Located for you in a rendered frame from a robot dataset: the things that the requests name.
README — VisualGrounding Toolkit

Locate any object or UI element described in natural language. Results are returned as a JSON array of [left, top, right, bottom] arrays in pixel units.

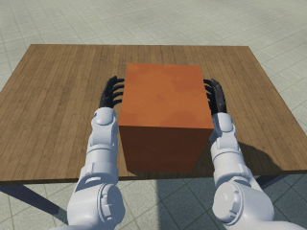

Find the robot right hand
[[203, 79, 227, 116]]

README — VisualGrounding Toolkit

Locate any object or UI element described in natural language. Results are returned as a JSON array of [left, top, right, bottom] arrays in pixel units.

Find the left robot upper arm
[[49, 183, 126, 230]]

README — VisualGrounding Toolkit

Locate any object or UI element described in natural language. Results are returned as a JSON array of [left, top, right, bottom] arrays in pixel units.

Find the left robot forearm
[[67, 107, 119, 223]]

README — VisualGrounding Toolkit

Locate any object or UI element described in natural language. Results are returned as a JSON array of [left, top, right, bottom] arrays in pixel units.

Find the right robot upper arm
[[212, 181, 307, 230]]

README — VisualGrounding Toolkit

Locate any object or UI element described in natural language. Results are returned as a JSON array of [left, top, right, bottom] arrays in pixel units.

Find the table
[[0, 44, 307, 215]]

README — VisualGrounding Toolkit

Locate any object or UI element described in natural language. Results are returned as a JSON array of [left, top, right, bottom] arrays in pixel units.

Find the right robot forearm
[[209, 112, 264, 193]]

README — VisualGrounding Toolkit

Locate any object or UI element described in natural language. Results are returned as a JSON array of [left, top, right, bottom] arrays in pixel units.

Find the carton
[[118, 62, 214, 173]]

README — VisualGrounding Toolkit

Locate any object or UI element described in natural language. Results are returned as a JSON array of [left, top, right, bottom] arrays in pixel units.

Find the robot left hand
[[99, 76, 125, 108]]

